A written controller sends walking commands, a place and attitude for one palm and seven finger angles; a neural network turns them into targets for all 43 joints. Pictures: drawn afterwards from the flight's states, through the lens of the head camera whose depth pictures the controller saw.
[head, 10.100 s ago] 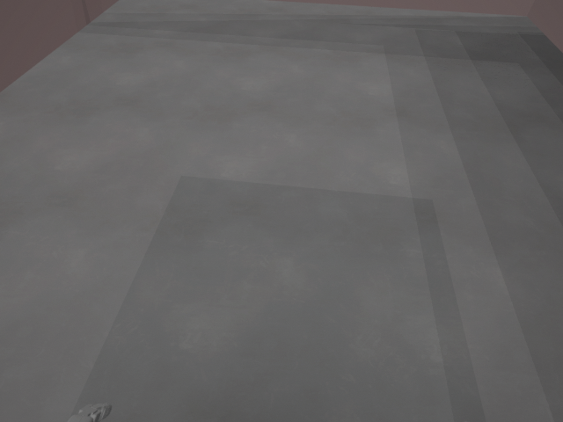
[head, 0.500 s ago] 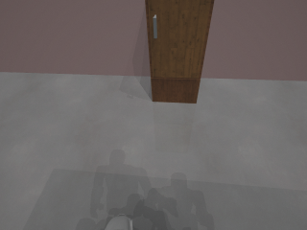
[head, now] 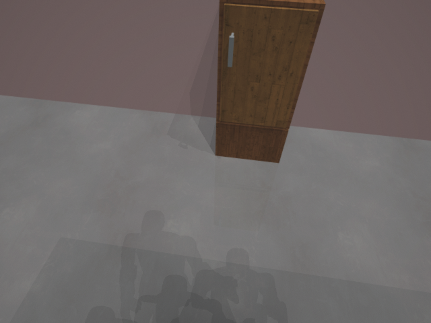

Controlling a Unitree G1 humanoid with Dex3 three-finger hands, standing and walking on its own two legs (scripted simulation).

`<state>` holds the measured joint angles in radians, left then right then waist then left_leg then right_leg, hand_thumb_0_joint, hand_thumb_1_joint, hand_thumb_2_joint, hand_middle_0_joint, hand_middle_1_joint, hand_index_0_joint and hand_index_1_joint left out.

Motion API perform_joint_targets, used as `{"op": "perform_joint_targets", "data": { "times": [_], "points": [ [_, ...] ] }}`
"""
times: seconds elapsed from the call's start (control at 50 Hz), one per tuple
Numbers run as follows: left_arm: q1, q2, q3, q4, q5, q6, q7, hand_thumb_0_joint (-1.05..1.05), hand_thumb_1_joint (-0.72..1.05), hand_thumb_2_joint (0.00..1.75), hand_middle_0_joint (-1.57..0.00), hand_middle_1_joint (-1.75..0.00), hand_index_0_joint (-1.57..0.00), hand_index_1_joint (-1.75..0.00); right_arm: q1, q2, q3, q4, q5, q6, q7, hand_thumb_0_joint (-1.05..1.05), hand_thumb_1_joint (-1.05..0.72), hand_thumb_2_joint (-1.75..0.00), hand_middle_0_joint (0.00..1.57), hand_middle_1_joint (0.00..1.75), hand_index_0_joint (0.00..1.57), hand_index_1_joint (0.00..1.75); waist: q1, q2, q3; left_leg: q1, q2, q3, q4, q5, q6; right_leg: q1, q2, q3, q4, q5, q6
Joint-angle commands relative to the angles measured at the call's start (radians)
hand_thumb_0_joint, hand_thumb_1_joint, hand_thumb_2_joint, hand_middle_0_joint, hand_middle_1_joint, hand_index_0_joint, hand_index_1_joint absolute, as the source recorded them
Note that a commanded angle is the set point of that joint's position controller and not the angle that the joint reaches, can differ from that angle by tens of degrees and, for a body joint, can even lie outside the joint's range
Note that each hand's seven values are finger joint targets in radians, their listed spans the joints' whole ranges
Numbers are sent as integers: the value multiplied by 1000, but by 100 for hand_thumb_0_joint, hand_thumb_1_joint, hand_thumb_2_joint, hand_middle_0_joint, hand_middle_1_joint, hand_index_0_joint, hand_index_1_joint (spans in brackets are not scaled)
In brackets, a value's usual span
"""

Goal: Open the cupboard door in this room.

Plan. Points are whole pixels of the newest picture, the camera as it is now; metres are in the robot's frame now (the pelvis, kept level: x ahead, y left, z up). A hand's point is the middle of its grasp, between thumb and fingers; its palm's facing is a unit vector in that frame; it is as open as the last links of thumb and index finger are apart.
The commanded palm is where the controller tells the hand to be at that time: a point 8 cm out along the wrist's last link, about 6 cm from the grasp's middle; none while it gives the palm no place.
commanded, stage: stand and wait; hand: left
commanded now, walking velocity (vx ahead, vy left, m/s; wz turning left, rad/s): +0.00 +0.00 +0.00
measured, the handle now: (231, 49) +1.19 +0.03 -0.03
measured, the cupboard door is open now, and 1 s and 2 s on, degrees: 0 0 0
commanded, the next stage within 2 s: look at it before walking up in 0.64 s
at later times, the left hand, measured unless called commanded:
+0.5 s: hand out of the picture +0.01 +0.12 -0.17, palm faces +0.04 -0.98 -0.17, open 7.4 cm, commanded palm none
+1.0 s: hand out of the picture -0.01 +0.11 -0.17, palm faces +0.06 -0.98 -0.17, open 7.4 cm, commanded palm none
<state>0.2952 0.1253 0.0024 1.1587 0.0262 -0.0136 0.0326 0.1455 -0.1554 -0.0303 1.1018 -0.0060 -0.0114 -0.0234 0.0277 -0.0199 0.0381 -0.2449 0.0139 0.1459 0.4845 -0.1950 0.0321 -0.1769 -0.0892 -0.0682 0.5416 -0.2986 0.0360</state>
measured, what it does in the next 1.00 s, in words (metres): shifts its weight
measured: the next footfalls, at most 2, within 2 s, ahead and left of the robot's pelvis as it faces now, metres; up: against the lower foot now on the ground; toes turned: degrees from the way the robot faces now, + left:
none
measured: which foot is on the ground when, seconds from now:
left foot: down 0.00-1.00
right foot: down 0.00-1.00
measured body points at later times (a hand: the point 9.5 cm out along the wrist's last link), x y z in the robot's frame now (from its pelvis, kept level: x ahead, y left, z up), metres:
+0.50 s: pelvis +0.03 -0.04 +0.01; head +0.04 -0.04 +0.46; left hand +0.01 +0.17 -0.15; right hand -0.02 -0.24 -0.16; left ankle +0.05 +0.10 -0.73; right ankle -0.01 -0.13 -0.73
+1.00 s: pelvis +0.03 -0.04 +0.01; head +0.04 -0.04 +0.46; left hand -0.01 +0.17 -0.15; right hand +0.03 -0.26 -0.15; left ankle +0.05 +0.10 -0.73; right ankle -0.01 -0.13 -0.73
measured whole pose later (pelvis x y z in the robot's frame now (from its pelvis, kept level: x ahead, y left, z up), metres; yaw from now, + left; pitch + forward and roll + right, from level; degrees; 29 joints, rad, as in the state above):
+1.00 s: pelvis +0.03 -0.04 +0.01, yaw +1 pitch -2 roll +0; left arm 0.34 0.11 0.00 1.15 0.01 -0.02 0.04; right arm 0.27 -0.14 -0.01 1.16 -0.01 -0.01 -0.03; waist 0.01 0.00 0.05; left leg -0.18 0.08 0.10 0.41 -0.19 -0.04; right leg -0.07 -0.01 -0.11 0.39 -0.30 -0.02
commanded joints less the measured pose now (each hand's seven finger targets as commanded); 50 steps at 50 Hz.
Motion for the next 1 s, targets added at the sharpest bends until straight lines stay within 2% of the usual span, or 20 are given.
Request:
{"op": "perform_joint_targets", "data": {
  "times": [0.0, 0.02, 0.06, 0.16, 0.2, 0.3, 0.34, 0.56, 0.74, 0.82, 0.98],
  "points": [
    [84, 88, 0, -7, -3, -6, 0, 0, 90, 90, -20, -30, -20, -30, 78, -76, -8, -11, -2, 7, 5, 0, -90, -90, 20, 30, 20, 30, -27, -38, 108, 5, 107, -151, -189, -126, -21, -128, -42, 81, -237, -46, -31],
    [76, 92, -1, -11, -8, -10, 0, 0, 90, 90, -20, -30, -20, -30, 108, -70, -3, 1, -3, 3, 5, 0, -90, -90, 20, 30, 20, 30, -34, -48, 93, 40, 105, -136, -178, -55, -23, -124, -48, 84, -242, -9, -36],
    [70, 101, 2, -21, -14, -15, 3, 0, 90, 90, -20, -30, -20, -30, 142, -70, 5, 14, -3, -8, 4, 0, -90, -90, 20, 30, 20, 30, -34, -13, 40, 76, 112, -131, -174, 46, -21, -66, -48, 78, -235, 94, -38],
    [79, 112, 6, -28, -20, -19, 9, 0, 90, 90, -20, -30, -20, -30, 174, -70, 14, 32, -3, -17, 0, 0, -90, -90, 20, 30, 20, 30, -22, 5, 6, 93, 120, -123, -160, 153, -24, 8, -52, 64, -231, 206, -42],
    [80, 110, 6, -27, -22, -17, 10, 0, 90, 90, -20, -30, -20, -30, 182, -65, 17, 39, -2, -15, -1, 0, -90, -90, 20, 30, 20, 30, -20, 19, 25, 83, 120, -119, -159, 153, -27, 10, -52, 62, -236, 207, -46],
    [85, 108, 7, -30, -24, -16, 14, 0, 90, 90, -20, -30, -20, -30, 221, -55, 18, 56, -1, -11, -4, 0, -90, -90, 20, 30, 20, 30, -23, 4, 24, 79, 118, -115, -143, 166, -31, 33, -50, 56, -236, 242, -53],
    [93, 100, 7, -28, -24, -15, 15, 0, 90, 90, -20, -30, -20, -30, 227, -48, 17, 63, -1, -8, -5, 0, -90, -90, 20, 30, 20, 30, -23, 3, 42, 78, 116, -113, -141, 147, -32, 20, -50, 55, -243, 224, -55],
    [127, 73, 7, -20, -21, -15, 19, 0, 90, 90, -20, -30, -20, -30, 233, -27, 10, 65, 0, -2, -11, 0, -90, -90, 20, 30, 20, 30, -29, 7, 48, 95, 117, -102, -112, 145, -32, -4, -45, 59, -241, 251, -59],
    [142, 66, 4, -12, -17, -16, 19, 0, 90, 90, -20, -30, -20, -30, 208, -36, 9, 54, 0, 1, -12, 0, -90, -90, 20, 30, 20, 30, -31, 5, 81, 98, 116, -105, -108, 127, -32, -37, -41, 62, -252, 213, -56],
    [142, 70, 5, -16, -17, -17, 18, 0, 90, 90, -20, -30, -20, -30, 200, -45, 8, 47, -1, -1, -13, 0, -90, -90, 20, 30, 20, 30, -30, 16, 51, 109, 117, -109, -104, 145, -29, -20, -43, 63, -246, 234, -58],
    [130, 86, 9, -20, -17, -16, 17, 0, 90, 90, -20, -30, -20, -30, 187, -62, 7, 40, 0, -3, -12, 0, -90, -90, 20, 30, 20, 30, -27, 9, 51, 105, 118, -113, -105, 149, -28, -5, -42, 56, -244, 235, -57]
  ]
}}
